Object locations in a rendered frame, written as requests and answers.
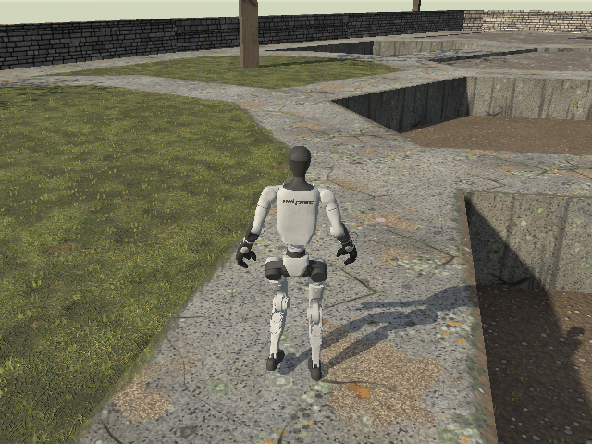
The humanoid robot torso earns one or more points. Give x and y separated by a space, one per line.
296 223

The robot left shin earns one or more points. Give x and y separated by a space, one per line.
277 324

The right robot forearm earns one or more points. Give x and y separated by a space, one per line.
346 240

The robot right upper arm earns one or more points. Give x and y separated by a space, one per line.
327 196

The left robot forearm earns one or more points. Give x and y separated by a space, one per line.
249 240

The left robot hand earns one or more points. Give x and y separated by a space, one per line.
248 255

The robot left upper arm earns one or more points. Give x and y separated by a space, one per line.
268 195

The right robot hand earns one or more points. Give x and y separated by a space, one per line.
353 255

